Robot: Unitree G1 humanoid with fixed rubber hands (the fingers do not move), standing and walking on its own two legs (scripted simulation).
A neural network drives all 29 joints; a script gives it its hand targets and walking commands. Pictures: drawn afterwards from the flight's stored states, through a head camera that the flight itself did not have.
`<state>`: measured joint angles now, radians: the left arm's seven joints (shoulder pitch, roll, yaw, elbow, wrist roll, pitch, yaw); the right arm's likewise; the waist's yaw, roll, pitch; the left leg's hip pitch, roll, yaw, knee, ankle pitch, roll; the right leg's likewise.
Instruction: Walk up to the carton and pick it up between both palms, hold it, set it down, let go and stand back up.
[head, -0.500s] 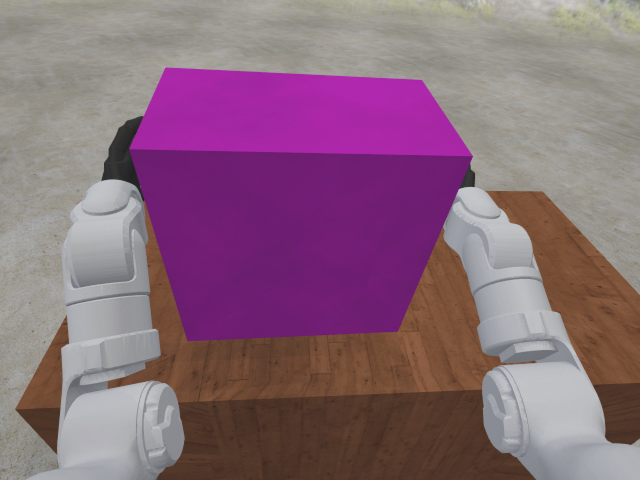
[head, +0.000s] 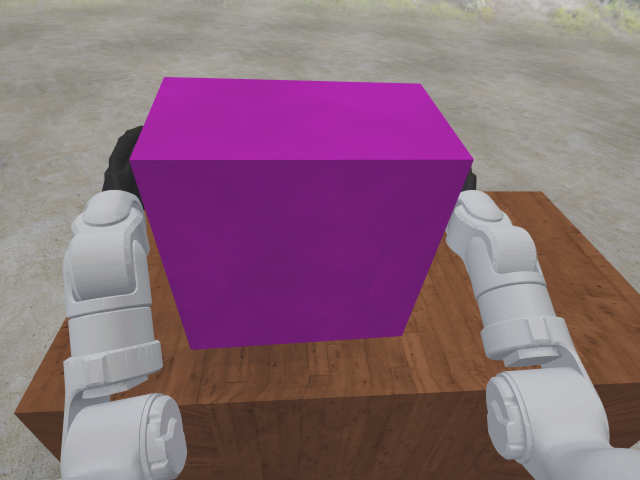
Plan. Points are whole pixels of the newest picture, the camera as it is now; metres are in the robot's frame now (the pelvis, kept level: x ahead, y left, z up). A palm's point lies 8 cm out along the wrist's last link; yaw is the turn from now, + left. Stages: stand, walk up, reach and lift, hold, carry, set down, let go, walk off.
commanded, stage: hold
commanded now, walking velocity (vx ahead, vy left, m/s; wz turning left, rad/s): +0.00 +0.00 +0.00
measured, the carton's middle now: (299, 224) +0.37 +0.01 +0.18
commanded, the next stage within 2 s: none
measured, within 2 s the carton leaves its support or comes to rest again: neither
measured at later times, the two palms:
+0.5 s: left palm (121, 196) +0.35 +0.21 +0.23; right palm (450, 195) +0.36 -0.18 +0.22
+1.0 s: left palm (123, 195) +0.35 +0.20 +0.24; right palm (453, 193) +0.36 -0.18 +0.23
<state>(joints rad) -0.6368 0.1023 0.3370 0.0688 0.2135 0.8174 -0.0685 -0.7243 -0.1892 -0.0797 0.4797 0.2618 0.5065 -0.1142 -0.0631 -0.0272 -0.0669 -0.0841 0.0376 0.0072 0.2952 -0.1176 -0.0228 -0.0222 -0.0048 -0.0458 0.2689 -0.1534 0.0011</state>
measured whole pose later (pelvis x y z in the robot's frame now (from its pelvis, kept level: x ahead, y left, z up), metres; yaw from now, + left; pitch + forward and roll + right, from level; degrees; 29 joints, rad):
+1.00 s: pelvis +0.00 +0.00 +0.00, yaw +0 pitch -5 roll +0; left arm -0.65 0.10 0.34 0.09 0.21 0.80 -0.07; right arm -0.73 -0.18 -0.10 0.48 0.25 0.49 -0.11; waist -0.06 -0.04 -0.07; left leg -0.09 0.03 0.00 0.29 -0.12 -0.02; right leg -0.03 -0.01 -0.05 0.27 -0.15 0.00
